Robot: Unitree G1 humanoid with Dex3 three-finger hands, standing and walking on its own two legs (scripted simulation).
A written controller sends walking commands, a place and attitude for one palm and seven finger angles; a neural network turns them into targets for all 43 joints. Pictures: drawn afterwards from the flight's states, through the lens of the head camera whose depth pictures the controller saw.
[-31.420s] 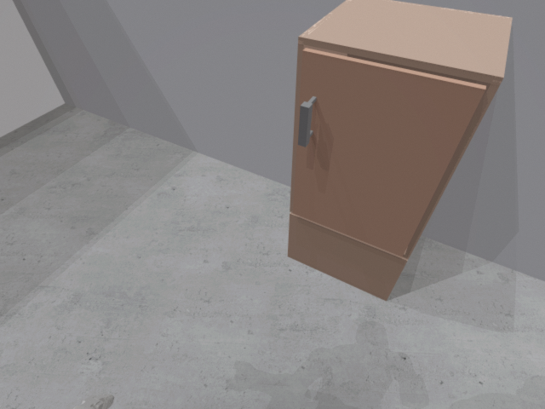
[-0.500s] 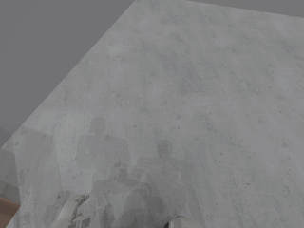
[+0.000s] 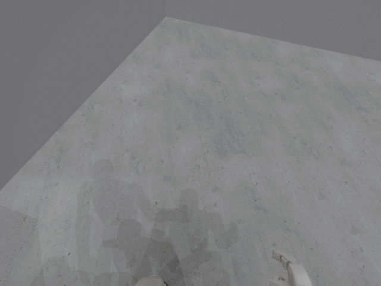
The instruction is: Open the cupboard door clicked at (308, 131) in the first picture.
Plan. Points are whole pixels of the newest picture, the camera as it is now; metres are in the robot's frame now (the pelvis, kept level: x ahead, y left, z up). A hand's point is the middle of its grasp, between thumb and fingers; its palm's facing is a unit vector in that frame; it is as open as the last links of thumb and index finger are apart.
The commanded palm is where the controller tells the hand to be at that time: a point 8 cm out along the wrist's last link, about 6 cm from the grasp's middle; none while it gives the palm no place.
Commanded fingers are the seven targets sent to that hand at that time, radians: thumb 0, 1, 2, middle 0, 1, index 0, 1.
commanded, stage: walk to a spot facing it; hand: left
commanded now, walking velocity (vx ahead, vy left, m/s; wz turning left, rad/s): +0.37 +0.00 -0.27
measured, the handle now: out of the picture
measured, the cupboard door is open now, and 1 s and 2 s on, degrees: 45 45 45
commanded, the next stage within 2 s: turn to face it in 0.52 s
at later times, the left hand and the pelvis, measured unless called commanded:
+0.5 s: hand (167, 183) +0.40 +0.11 -0.14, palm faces -0.29 -0.93 -0.22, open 7.4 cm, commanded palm none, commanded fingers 0.00 0.90 0.90 -0.20 -0.30 -0.20 -0.30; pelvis +0.21 -0.04 +0.00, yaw -12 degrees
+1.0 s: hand (176, 186) +0.42 +0.09 -0.19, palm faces -0.08 -0.99 -0.15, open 7.3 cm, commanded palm none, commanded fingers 0.00 0.90 0.90 -0.20 -0.30 -0.20 -0.30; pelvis +0.38 -0.08 +0.00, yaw -6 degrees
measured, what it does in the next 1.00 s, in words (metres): walks ahead: right foot, then left foot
